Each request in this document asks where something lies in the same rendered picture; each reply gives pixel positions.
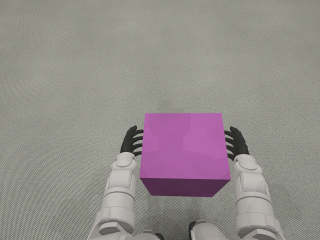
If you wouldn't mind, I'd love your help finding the carton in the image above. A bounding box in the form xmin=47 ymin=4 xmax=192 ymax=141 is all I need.
xmin=139 ymin=113 xmax=231 ymax=197

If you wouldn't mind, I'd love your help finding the robot shin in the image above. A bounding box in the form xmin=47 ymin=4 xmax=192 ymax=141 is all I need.
xmin=194 ymin=219 xmax=206 ymax=227
xmin=143 ymin=230 xmax=156 ymax=236

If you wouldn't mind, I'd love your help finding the robot left forearm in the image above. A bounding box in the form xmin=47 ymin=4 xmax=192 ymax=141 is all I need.
xmin=87 ymin=152 xmax=138 ymax=240

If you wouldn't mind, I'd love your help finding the robot left hand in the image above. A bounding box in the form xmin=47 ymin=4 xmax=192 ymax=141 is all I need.
xmin=120 ymin=125 xmax=144 ymax=157

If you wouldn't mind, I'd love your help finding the robot right hand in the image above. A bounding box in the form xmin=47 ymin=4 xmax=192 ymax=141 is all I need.
xmin=224 ymin=126 xmax=250 ymax=161

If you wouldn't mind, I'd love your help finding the left robot shin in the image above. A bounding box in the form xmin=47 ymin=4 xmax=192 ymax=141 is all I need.
xmin=143 ymin=230 xmax=156 ymax=236

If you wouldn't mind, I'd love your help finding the robot right forearm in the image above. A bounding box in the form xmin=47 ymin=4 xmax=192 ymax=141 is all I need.
xmin=232 ymin=154 xmax=285 ymax=240

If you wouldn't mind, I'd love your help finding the right robot shin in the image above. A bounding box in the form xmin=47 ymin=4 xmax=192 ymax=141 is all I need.
xmin=194 ymin=219 xmax=206 ymax=227

